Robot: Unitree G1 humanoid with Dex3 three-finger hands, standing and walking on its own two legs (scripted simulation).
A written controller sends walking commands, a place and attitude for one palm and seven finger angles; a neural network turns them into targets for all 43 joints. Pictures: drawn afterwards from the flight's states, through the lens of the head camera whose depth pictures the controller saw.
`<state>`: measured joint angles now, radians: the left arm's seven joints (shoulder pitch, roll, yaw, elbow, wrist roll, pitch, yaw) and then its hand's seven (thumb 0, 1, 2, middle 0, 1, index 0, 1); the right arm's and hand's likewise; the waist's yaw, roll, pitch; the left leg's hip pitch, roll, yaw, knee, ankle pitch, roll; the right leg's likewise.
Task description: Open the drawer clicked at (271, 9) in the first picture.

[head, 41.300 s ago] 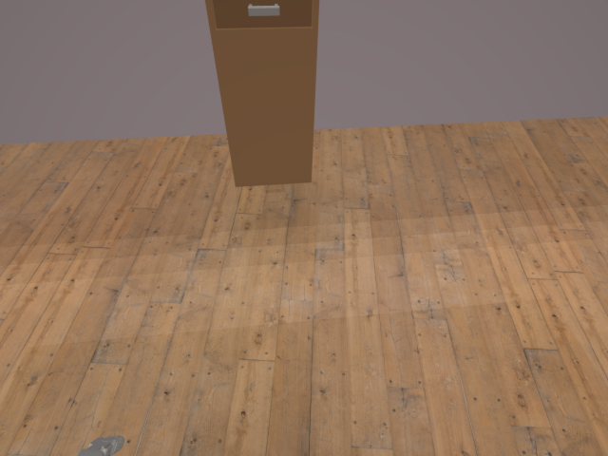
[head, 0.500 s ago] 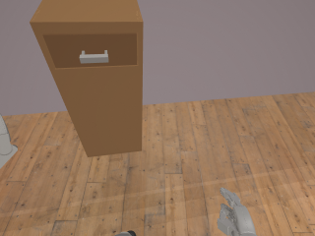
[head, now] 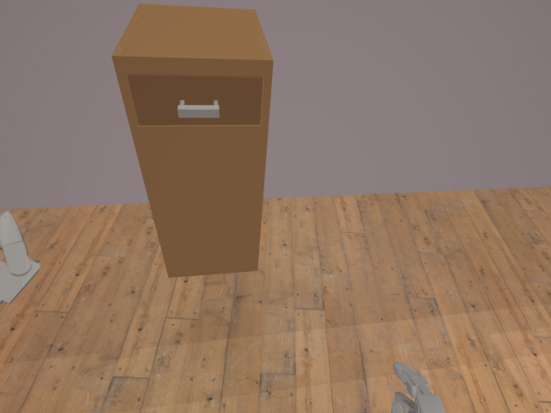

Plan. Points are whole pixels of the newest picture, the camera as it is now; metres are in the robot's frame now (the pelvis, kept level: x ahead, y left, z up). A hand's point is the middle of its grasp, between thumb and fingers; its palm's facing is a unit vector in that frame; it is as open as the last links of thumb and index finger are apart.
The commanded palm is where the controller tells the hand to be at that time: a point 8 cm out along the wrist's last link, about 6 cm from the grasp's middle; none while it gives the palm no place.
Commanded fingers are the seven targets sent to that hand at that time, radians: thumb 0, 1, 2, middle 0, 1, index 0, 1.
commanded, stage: stop stepping back and stand still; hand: left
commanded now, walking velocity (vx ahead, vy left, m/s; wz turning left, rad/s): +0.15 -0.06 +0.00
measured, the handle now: (199, 107) +0.82 +0.23 +0.04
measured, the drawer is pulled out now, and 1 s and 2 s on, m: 0.00 0.00 0.00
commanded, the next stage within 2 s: let the arm hang, fingers relaxed in 0.64 s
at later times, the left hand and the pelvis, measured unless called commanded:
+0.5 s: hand (58, 237) +0.24 +0.24 +0.21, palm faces +0.41 -0.80 -0.44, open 7.4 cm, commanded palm +0.17 +0.29 +0.23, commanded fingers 0.00 0.90 0.90 -0.20 -0.30 -0.20 -0.30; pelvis +0.03 +0.01 -0.01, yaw -1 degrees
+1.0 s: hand out of the picture +0.10 +0.21 -0.15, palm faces -0.09 -0.96 -0.25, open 7.4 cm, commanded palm none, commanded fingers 0.00 0.90 0.90 -0.20 -0.30 -0.20 -0.30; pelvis +0.00 +0.01 -0.01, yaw -1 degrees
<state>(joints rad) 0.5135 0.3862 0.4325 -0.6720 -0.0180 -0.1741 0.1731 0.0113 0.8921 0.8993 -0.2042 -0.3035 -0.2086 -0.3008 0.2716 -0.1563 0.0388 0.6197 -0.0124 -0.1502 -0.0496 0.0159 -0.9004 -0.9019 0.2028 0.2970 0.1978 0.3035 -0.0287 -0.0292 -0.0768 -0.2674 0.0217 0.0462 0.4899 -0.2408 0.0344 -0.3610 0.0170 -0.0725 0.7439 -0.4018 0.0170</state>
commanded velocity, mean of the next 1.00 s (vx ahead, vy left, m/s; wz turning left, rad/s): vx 0.02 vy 0.00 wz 0.00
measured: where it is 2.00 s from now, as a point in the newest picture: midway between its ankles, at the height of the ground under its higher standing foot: outside the picture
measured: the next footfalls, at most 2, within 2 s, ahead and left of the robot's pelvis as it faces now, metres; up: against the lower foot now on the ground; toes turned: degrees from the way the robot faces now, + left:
right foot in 0.10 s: +0.04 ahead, -0.11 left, +0.00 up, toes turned -6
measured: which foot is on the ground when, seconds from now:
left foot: down 0.00-1.00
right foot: up 0.00-0.08, down 0.10-1.00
